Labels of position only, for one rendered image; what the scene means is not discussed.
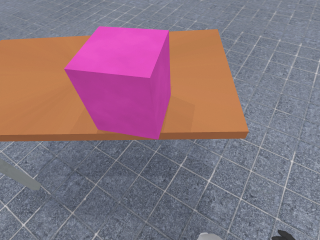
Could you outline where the table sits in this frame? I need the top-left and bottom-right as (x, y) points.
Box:
(0, 29), (249, 190)

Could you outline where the robot right hand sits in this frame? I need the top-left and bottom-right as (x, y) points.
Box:
(271, 230), (295, 240)

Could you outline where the carton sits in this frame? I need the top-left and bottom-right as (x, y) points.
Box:
(64, 26), (171, 140)

